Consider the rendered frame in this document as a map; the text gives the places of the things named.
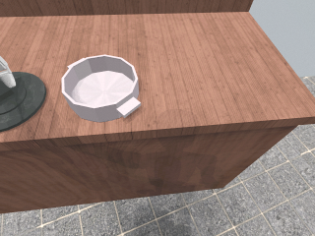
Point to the pot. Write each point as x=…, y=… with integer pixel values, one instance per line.
x=101, y=88

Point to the robot left hand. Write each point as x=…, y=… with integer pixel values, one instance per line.
x=6, y=74

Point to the table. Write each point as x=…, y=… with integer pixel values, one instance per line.
x=215, y=95

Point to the lid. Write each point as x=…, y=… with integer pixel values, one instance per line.
x=29, y=95

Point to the knob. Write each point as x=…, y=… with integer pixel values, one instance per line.
x=4, y=91

